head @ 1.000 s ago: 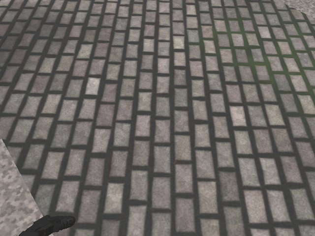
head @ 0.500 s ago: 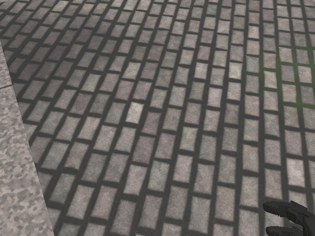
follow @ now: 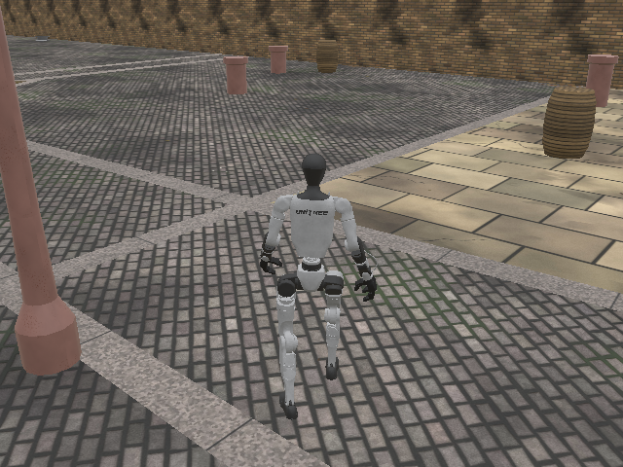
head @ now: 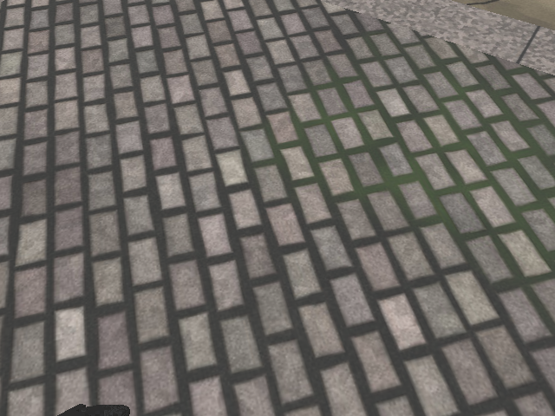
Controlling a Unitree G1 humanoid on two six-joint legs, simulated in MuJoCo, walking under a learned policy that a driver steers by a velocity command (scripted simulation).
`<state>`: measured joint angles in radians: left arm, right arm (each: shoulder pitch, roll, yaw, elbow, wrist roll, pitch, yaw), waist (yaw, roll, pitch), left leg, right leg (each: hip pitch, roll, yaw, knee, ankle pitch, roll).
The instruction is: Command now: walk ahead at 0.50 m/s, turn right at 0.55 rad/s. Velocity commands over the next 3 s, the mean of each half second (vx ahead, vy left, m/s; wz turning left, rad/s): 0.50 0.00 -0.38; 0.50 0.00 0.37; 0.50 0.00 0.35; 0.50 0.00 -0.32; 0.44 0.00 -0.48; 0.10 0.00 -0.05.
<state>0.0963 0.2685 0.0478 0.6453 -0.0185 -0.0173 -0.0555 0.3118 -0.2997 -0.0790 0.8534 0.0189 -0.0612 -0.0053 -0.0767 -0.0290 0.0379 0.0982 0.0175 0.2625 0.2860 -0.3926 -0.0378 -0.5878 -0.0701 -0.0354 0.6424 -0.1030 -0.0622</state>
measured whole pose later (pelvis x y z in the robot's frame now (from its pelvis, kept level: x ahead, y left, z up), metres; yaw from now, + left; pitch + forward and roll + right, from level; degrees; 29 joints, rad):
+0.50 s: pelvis +0.28 -0.02 +0.01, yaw -10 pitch +2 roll -1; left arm 0.35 0.30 0.06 0.75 -0.01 -0.05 0.00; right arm 0.06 -0.28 -0.03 0.73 0.01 -0.10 0.04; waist 0.07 0.04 0.01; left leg -0.54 0.04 -0.02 0.52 0.01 0.01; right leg 0.00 0.08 0.09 0.34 -0.36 -0.05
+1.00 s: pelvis +0.56 -0.03 +0.01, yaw +4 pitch +2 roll +0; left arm 0.02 0.27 0.04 0.64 0.00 -0.11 -0.02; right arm 0.40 -0.29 -0.06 0.80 0.03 -0.03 -0.02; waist -0.10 -0.03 0.02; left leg -0.07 -0.11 -0.21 0.39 -0.34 0.07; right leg -0.52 0.00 0.10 0.48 0.00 0.05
